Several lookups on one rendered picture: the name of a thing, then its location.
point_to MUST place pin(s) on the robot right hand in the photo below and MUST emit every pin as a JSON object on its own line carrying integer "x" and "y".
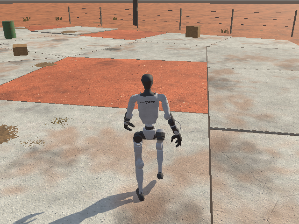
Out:
{"x": 179, "y": 139}

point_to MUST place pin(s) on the robot right forearm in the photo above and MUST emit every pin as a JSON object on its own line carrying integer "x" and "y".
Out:
{"x": 173, "y": 125}

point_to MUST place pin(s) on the robot right foot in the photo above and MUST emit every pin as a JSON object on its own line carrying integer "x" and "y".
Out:
{"x": 160, "y": 175}

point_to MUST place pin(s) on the robot right upper arm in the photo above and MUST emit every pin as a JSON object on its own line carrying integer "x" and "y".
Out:
{"x": 165, "y": 106}

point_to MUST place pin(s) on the robot left forearm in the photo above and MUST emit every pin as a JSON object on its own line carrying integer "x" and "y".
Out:
{"x": 126, "y": 121}

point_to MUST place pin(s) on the robot left upper arm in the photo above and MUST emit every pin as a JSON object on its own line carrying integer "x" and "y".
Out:
{"x": 131, "y": 105}

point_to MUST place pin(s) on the robot left hand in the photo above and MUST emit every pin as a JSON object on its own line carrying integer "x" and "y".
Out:
{"x": 126, "y": 126}

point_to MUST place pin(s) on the left robot shin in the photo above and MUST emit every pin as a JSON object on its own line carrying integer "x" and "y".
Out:
{"x": 139, "y": 177}

